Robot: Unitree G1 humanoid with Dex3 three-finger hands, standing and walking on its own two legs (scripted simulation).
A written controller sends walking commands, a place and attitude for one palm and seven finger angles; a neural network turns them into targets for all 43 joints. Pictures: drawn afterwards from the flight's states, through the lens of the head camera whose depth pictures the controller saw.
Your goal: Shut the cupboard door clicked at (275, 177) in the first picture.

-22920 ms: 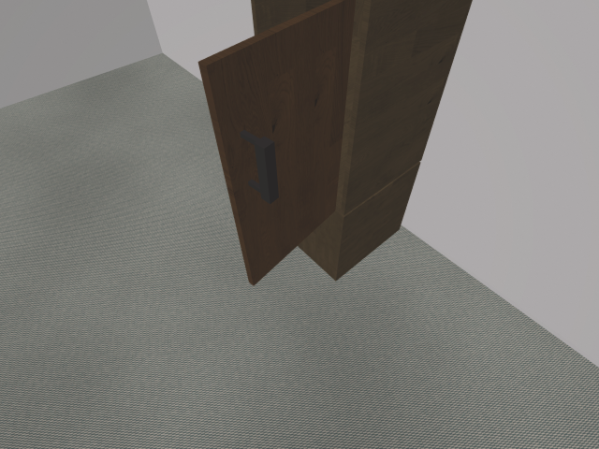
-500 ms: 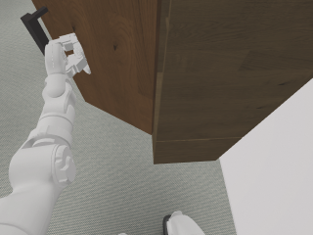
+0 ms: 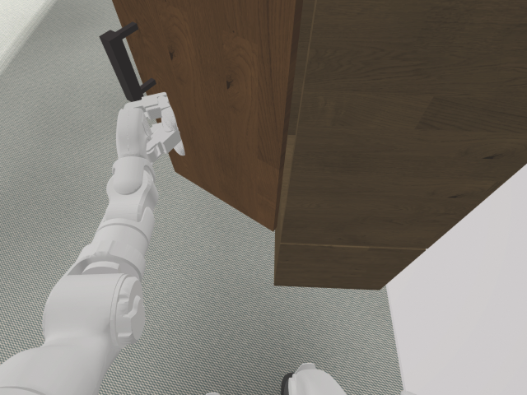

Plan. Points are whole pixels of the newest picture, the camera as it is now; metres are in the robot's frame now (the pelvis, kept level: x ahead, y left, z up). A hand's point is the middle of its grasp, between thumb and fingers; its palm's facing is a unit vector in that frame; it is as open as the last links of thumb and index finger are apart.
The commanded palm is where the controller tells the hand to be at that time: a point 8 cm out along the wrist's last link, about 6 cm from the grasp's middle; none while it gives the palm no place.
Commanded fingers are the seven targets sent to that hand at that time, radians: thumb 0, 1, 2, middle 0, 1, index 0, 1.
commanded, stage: draw the hand back to the body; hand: left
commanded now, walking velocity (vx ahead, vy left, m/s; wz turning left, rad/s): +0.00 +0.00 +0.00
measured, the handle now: (132, 63) +0.68 +0.20 +0.09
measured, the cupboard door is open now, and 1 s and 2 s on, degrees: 58 58 58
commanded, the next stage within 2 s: step back with the hand held close in 1.60 s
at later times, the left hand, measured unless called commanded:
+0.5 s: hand (107, 179) +0.38 +0.17 +0.14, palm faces +0.04 -1.00 -0.02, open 3.1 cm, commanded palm +0.33 +0.22 +0.14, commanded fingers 0.00 0.90 0.90 -1.16 -1.35 -1.16 -1.35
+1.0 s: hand out of the picture +0.26 +0.25 +0.18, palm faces +0.38 -0.87 -0.32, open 4.4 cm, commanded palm +0.21 +0.29 +0.19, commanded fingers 0.00 0.90 0.90 -0.47 -0.60 -0.47 -0.60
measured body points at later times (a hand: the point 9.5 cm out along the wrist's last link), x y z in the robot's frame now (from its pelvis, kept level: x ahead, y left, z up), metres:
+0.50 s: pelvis +0.00 +0.00 +0.02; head +0.03 -0.02 +0.47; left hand +0.37 +0.23 +0.14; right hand +0.12 -0.26 -0.09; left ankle -0.04 +0.10 -0.70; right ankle +0.05 -0.10 -0.70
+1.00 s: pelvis +0.02 +0.01 +0.04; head +0.01 -0.02 +0.49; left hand +0.23 +0.29 +0.20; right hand +0.22 -0.19 -0.05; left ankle -0.04 +0.10 -0.70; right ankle +0.05 -0.10 -0.70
